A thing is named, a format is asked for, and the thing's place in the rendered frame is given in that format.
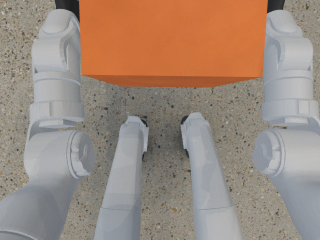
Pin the left robot hand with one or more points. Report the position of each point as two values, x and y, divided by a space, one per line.
70 5

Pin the robot right thigh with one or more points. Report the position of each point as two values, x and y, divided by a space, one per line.
214 213

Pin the robot left forearm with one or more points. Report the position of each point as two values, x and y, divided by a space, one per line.
56 75

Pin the right robot hand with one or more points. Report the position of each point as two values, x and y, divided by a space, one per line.
273 5

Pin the carton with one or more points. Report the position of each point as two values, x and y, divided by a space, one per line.
172 43

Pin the robot right shin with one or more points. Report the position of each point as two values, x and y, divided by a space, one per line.
197 115

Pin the right robot upper arm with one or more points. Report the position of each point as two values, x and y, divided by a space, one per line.
291 160

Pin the robot right forearm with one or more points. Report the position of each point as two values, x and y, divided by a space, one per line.
288 75

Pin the left robot upper arm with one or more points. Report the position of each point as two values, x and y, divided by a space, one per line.
55 162

